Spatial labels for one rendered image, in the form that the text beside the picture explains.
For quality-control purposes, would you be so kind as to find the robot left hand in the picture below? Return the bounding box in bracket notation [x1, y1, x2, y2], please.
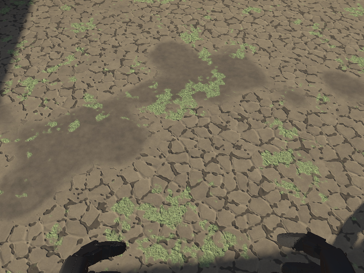
[59, 240, 126, 273]

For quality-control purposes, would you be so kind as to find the robot right hand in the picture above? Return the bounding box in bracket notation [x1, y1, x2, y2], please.
[271, 231, 355, 273]

